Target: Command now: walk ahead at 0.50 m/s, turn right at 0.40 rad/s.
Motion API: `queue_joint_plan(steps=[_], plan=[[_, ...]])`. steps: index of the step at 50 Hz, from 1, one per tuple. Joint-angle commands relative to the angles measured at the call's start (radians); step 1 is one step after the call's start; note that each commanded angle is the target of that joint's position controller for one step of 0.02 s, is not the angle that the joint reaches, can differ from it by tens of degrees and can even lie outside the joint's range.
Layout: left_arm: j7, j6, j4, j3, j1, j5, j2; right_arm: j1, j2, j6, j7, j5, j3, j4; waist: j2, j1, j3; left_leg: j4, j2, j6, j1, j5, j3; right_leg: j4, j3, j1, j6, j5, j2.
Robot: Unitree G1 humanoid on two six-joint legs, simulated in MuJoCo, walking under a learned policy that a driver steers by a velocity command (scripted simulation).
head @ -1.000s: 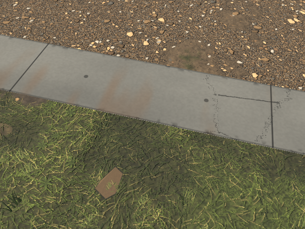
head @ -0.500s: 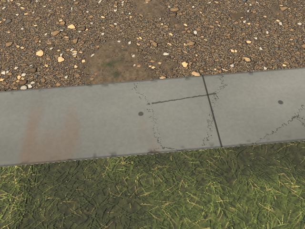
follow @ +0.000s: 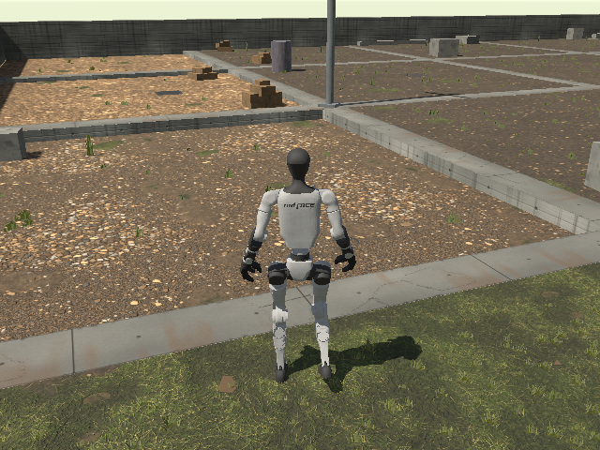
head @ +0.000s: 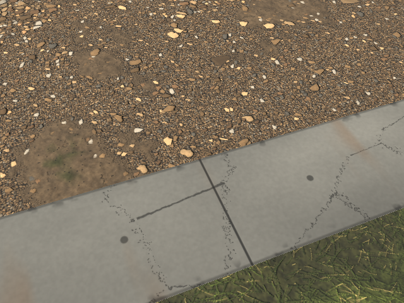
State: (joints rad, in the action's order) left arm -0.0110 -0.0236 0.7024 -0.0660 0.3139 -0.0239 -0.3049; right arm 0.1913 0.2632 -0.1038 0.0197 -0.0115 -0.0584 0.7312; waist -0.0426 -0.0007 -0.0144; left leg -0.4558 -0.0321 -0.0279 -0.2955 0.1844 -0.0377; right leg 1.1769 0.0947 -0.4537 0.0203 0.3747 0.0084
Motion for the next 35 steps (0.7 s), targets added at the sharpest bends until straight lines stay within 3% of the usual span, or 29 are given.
queue_joint_plan(steps=[1, 4, 6, 9, 12, 14, 15, 16, 17, 18, 19, 20, 21, 22, 23, 25, 28, 29, 30, 32, 33, 35], plan=[[0.006, -0.014, -0.083, -0.019, -0.02, -0.002, -0.053, 0.045, 0.098, -0.014, 0.0, 0.002, -0.023, -0.018, 0.15, 0.014, 0.013, 0.266, 0.265, -0.164, 0.182, -0.037, 0.297, -0.037, 0.033, -0.212, -0.006, -0.058, -0.087], [0.009, -0.019, -0.108, -0.004, -0.095, 0.016, -0.027, 0.068, 0.141, -0.018, -0.001, 0.016, -0.033, 0.015, 0.119, 0.015, -0.004, 0.302, 0.276, -0.199, 0.189, -0.16, 0.241, -0.191, 0.006, -0.251, -0.019, -0.136, -0.107], [0.018, -0.035, -0.121, 0.007, -0.158, 0.022, -0.011, 0.079, 0.156, -0.006, -0.003, 0.026, -0.034, 0.028, 0.109, 0.03, -0.01, 0.308, 0.252, -0.194, 0.185, -0.212, 0.196, -0.33, -0.032, -0.224, -0.025, -0.235, -0.113], [0.032, -0.055, -0.138, 0.016, -0.264, 0.015, -0.001, 0.129, 0.185, 0.01, -0.006, 0.037, -0.037, 0.05, 0.113, 0.068, -0.025, 0.291, 0.221, -0.174, 0.156, -0.232, 0.148, -0.518, -0.071, -0.122, -0.039, -0.343, -0.073], [0.045, -0.067, -0.156, 0.008, -0.324, 0.003, -0.028, 0.183, 0.202, 0.025, -0.009, 0.045, -0.04, 0.073, 0.135, 0.076, -0.027, 0.251, 0.255, -0.16, 0.192, -0.211, 0.19, -0.613, -0.069, -0.061, -0.032, -0.343, -0.045], [0.047, -0.075, -0.151, -0.006, -0.29, 0.001, -0.06, 0.182, 0.213, 0.035, -0.014, 0.048, -0.044, 0.08, 0.151, 0.035, -0.013, 0.2, 0.273, -0.137, 0.21, -0.211, 0.221, -0.676, -0.064, 0.027, -0.009, -0.309, -0.034], [0.043, -0.077, -0.13, -0.019, -0.221, 0.005, -0.08, 0.17, 0.211, 0.039, -0.017, 0.049, -0.042, 0.08, 0.147, -0.012, 0.02, 0.13, 0.254, -0.115, 0.192, -0.277, 0.205, -0.718, -0.077, 0.146, 0.012, -0.312, -0.022], [0.032, -0.077, -0.095, -0.042, -0.099, 0.014, -0.122, 0.173, 0.18, 0.038, -0.018, 0.043, -0.031, 0.078, 0.13, -0.067, 0.099, -0.022, 0.198, -0.084, 0.14, -0.327, 0.164, -0.727, -0.07, 0.339, 0.04, -0.312, -0.035], [0.018, -0.073, -0.075, -0.063, 0.077, 0.037, -0.199, 0.16, 0.108, 0.034, -0.017, 0.017, -0.003, 0.044, 0.014, -0.14, 0.258, -0.33, 0.128, -0.038, -0.041, -0.1, 0.111, -0.695, 0.122, 0.621, 0.107, -0.321, -0.235], [0.019, -0.06, -0.059, -0.073, 0.118, 0.044, -0.258, 0.278, 0.018, 0.019, -0.019, 0.031, 0.023, 0.021, -0.259, -0.088, 0.376, -0.641, 0.011, 0.01, -0.365, 0.388, 0.072, -0.79, 0.513, 0.851, 0.24, -0.124, -0.447], [0.023, -0.06, -0.057, -0.052, 0.111, 0.036, -0.166, 0.245, 0.122, 0.016, -0.021, 0.054, -0.004, 0.039, -0.171, -0.113, 0.315, -0.777, 0.051, 0.011, -0.463, 0.389, 0.161, -0.853, 0.567, 0.779, 0.237, 0.025, -0.421], [0.024, -0.062, -0.053, -0.034, 0.056, 0.024, -0.117, 0.172, 0.164, 0.018, -0.02, 0.062, -0.019, 0.019, -0.132, -0.104, 0.184, -0.803, 0.087, 0.005, -0.508, 0.303, 0.155, -0.871, 0.418, 0.674, 0.204, 0.007, -0.386], [0.027, -0.065, -0.052, -0.023, -0.007, 0.024, -0.084, 0.137, 0.155, 0.023, -0.023, 0.054, -0.021, 0.017, -0.086, -0.074, 0.124, -0.783, 0.12, 0.009, -0.479, 0.224, 0.14, -0.898, 0.312, 0.565, 0.183, -0.072, -0.342], [0.03, -0.068, -0.047, -0.015, -0.056, 0.026, -0.053, 0.12, 0.145, 0.031, -0.023, 0.043, -0.024, 0.013, -0.082, -0.047, 0.071, -0.744, 0.141, 0.015, -0.452, 0.169, 0.14, -0.931, 0.23, 0.475, 0.174, -0.144, -0.307], [0.031, -0.074, -0.04, -0.012, -0.087, 0.033, -0.039, 0.131, 0.128, 0.043, -0.02, 0.042, -0.026, 0.015, -0.091, -0.019, 0.045, -0.722, 0.161, 0.02, -0.4, 0.13, 0.146, -0.964, 0.161, 0.404, 0.165, -0.201, -0.285], [0.027, -0.089, -0.021, -0.021, -0.109, 0.034, -0.043, 0.128, 0.088, 0.064, -0.016, 0.044, -0.021, 0.01, -0.068, 0.005, 0.018, -0.698, 0.168, 0.032, -0.367, 0.088, 0.139, -1.012, 0.073, 0.337, 0.172, -0.299, -0.281], [0.015, -0.095, 0.013, -0.034, -0.094, 0.035, -0.072, 0.065, 0.07, 0.076, -0.014, 0.038, -0.017, -0.022, -0.024, 0.005, -0.016, -0.601, 0.171, 0.046, -0.421, -0.013, 0.151, -1.043, -0.027, 0.338, 0.181, -0.387, -0.29], [0.019, -0.121, -0.003, 0.017, -0.042, 0.131, 0.067, 0.148, 0.0, 0.039, 0.046, -0.108, 0.038, 0.03, 0.008, 0.008, 0.002, -0.557, 0.154, 0.028, -0.462, -0.13, 0.136, -1.081, -0.013, 0.402, 0.233, -0.311, -0.34], [0.023, -0.123, 0.022, 0.009, -0.001, 0.132, 0.034, 0.107, 0.003, 0.025, 0.066, -0.099, 0.027, 0.033, -0.001, -0.01, -0.041, -0.517, 0.156, 0.022, -0.505, -0.166, 0.15, -1.089, -0.045, 0.419, 0.231, -0.315, -0.342], [0.027, -0.115, 0.028, 0.005, -0.002, 0.121, -0.034, -0.009, 0.043, 0.012, 0.088, -0.062, 0.025, 0.004, -0.001, -0.031, -0.034, -0.425, 0.145, 0.018, -0.499, -0.231, 0.098, -1.082, -0.149, 0.426, 0.202, -0.339, -0.298], [0.03, -0.11, 0.041, 0.007, 0.016, 0.12, -0.051, -0.048, 0.045, 0.012, 0.093, -0.058, 0.031, -0.01, 0.001, -0.037, -0.033, -0.372, 0.14, 0.013, -0.473, -0.259, 0.081, -1.077, -0.191, 0.416, 0.189, -0.365, -0.29], [0.034, -0.101, 0.077, 0.017, 0.066, 0.12, -0.047, -0.096, 0.039, 0.022, 0.088, -0.055, 0.043, -0.028, -0.023, -0.047, -0.052, -0.309, 0.129, -0.001, -0.445, -0.259, 0.055, -1.073, -0.237, 0.434, 0.177, -0.406, -0.298]])
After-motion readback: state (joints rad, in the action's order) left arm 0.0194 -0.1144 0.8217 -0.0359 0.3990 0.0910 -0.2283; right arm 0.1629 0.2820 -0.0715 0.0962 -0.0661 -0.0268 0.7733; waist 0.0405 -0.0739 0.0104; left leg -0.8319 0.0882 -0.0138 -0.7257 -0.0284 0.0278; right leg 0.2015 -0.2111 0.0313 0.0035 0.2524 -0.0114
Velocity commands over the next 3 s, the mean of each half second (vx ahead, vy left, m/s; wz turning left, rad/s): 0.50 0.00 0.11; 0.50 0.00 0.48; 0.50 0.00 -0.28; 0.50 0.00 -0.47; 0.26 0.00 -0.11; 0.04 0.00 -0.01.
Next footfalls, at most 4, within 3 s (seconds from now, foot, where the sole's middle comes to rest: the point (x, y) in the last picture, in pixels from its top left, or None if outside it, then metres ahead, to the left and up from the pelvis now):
0.34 right None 0.32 -0.16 -0.77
0.86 left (149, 275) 0.58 0.19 -0.77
1.42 right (185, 185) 0.95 0.08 -0.77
1.94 left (137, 159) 1.23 0.32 -0.96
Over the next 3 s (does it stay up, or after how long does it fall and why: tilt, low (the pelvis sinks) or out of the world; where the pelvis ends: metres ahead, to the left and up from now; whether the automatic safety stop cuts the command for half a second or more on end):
stays up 1.43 0.21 -0.19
